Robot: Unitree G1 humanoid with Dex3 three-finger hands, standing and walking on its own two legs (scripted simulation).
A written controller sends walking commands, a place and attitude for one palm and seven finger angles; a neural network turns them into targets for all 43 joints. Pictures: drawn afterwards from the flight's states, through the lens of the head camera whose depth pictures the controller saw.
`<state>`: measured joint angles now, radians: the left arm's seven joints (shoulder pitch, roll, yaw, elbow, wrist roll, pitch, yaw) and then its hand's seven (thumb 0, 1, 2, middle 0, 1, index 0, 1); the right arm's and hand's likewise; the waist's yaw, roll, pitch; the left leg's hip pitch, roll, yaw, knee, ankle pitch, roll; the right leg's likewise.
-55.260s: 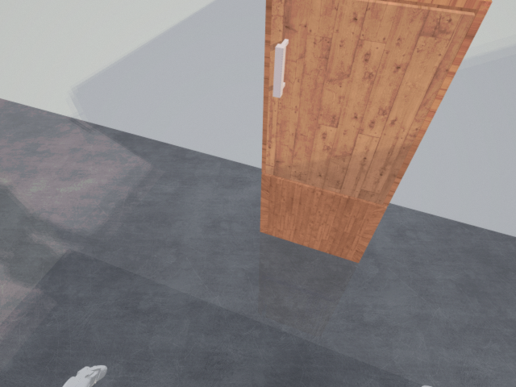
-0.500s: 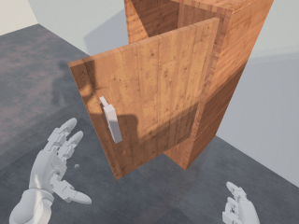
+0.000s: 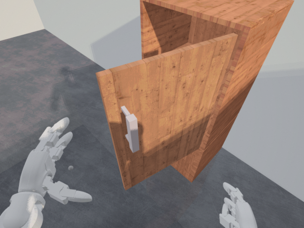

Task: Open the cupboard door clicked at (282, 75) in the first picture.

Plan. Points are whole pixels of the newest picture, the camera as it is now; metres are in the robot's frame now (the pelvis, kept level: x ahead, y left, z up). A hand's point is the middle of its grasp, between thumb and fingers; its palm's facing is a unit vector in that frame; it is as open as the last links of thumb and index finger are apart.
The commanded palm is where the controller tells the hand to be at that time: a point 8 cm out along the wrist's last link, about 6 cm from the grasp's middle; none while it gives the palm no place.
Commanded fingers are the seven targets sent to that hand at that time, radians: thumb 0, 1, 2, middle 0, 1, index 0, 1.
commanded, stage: draw the hand back to the body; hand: left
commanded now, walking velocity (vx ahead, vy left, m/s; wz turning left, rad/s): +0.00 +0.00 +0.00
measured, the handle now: (129, 129) +0.34 +0.11 +0.09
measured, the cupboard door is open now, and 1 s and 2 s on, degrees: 76 76 76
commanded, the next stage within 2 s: step back with the hand held close in 1.00 s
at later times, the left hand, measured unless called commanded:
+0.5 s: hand (49, 153) +0.21 +0.24 +0.15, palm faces +0.39 -0.83 -0.39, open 10.5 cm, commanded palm +0.17 +0.29 +0.17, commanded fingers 0.00 0.73 0.82 -0.19 -0.30 -0.19 -0.30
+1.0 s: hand (53, 156) +0.20 +0.23 +0.16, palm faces +0.43 -0.81 -0.39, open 7.4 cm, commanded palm +0.15 +0.27 +0.18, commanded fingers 0.00 0.90 0.90 -0.20 -0.30 -0.20 -0.30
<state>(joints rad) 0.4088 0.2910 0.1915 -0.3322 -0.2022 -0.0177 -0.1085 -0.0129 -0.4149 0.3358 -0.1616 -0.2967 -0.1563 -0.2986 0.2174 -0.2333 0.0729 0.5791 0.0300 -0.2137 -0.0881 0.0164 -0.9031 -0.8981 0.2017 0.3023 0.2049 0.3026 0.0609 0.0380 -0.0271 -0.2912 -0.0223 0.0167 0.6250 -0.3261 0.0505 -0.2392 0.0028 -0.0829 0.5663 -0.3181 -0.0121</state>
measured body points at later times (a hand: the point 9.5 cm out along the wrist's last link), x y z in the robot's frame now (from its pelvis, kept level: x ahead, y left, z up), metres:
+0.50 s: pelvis +0.02 +0.00 +0.02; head +0.01 -0.02 +0.46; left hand +0.19 +0.29 +0.17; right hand +0.20 -0.22 -0.07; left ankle +0.01 +0.08 -0.73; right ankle -0.01 -0.11 -0.73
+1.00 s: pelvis +0.01 -0.03 +0.02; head +0.00 -0.05 +0.47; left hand +0.17 +0.27 +0.18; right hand +0.20 -0.25 -0.07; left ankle +0.01 +0.08 -0.73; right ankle -0.01 -0.11 -0.73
